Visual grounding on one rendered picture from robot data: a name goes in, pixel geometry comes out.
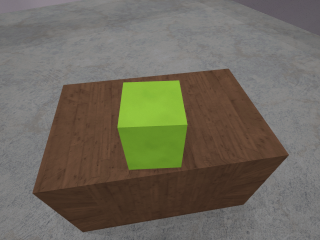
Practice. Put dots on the carton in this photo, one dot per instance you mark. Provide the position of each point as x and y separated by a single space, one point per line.
152 124

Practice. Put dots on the pedestal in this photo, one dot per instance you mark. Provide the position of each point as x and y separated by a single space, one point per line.
229 152

